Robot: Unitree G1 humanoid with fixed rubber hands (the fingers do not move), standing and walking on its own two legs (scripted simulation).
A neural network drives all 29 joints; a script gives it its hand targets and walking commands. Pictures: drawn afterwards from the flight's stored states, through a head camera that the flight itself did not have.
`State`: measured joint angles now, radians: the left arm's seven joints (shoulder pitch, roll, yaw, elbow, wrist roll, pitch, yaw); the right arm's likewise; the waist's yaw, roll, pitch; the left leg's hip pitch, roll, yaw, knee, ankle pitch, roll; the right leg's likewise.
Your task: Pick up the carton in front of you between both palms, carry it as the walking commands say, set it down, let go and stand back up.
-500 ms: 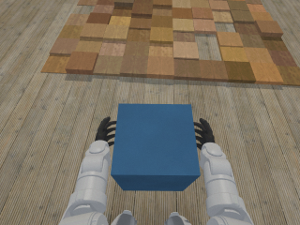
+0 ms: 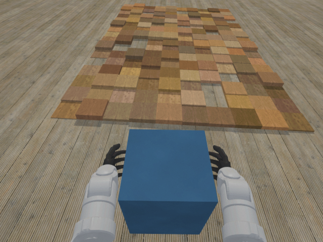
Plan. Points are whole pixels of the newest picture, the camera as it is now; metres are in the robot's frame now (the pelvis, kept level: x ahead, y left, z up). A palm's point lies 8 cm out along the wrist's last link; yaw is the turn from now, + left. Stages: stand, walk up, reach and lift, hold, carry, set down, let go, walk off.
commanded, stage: reach and lift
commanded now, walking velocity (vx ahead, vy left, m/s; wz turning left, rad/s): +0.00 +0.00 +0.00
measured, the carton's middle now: (165, 183) +0.30 -0.01 -0.05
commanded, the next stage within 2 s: hold in 0.84 s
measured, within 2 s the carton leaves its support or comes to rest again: neither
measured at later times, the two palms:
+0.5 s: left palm (109, 166) +0.30 +0.15 +0.03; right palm (223, 168) +0.30 -0.15 +0.04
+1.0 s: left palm (106, 165) +0.29 +0.15 +0.05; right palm (225, 166) +0.29 -0.15 +0.06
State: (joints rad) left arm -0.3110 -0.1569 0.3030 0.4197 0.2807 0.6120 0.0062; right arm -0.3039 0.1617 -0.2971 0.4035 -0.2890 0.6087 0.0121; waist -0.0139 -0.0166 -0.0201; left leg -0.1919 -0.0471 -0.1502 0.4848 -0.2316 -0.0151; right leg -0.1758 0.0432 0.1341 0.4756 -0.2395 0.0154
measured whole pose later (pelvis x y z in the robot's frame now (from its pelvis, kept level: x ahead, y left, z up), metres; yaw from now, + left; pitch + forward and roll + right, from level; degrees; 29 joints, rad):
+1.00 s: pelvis +0.01 +0.00 +0.01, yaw +0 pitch -6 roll +0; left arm -0.23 -0.15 0.20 0.21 0.24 0.74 0.01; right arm -0.23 0.14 -0.19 0.19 -0.25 0.75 0.01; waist 0.00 -0.01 0.01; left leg -0.06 -0.04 -0.14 0.37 -0.19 -0.01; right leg -0.05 0.03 0.13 0.36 -0.20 0.02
